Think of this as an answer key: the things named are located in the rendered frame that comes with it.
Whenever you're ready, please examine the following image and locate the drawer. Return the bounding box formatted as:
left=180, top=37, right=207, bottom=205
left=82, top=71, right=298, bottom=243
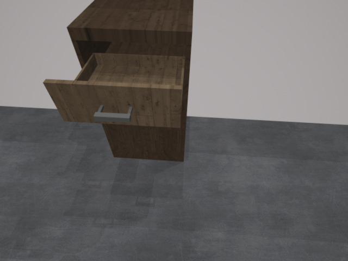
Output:
left=43, top=53, right=185, bottom=128

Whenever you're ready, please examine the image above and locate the handle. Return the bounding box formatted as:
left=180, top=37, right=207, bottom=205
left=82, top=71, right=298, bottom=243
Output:
left=94, top=105, right=133, bottom=123

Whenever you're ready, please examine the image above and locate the cabinet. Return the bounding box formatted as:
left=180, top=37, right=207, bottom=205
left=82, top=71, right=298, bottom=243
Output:
left=67, top=0, right=194, bottom=161

